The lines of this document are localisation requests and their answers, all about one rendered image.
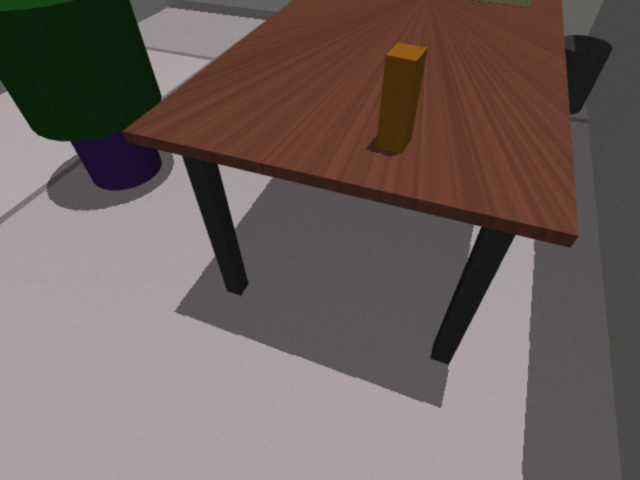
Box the potted plant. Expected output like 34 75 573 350
0 0 162 190

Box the table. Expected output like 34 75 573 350
122 0 579 365

